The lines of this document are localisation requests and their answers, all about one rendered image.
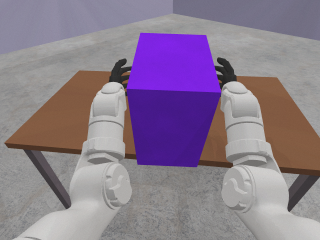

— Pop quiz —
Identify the robot right upper arm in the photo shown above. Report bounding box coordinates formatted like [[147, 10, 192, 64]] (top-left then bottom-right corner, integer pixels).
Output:
[[221, 164, 320, 240]]

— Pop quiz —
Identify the right robot forearm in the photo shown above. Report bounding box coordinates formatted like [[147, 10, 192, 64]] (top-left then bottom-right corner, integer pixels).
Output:
[[220, 81, 289, 194]]

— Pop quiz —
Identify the robot left upper arm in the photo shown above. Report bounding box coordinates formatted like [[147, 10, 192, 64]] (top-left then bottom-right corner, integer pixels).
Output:
[[12, 162, 132, 240]]

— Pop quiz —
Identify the left robot forearm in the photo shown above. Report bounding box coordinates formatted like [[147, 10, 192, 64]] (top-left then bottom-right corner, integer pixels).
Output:
[[69, 82, 127, 197]]

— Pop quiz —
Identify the left robot hand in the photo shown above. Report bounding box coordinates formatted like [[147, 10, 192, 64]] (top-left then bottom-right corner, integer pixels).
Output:
[[109, 58, 132, 96]]

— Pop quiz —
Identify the carton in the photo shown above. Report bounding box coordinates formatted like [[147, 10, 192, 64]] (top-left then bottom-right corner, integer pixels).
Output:
[[126, 33, 222, 168]]

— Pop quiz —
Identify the table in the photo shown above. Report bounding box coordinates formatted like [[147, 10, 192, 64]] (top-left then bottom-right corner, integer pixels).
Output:
[[5, 70, 320, 212]]

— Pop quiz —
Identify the right robot hand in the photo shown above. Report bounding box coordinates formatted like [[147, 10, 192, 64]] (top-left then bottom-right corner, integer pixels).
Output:
[[214, 57, 237, 97]]

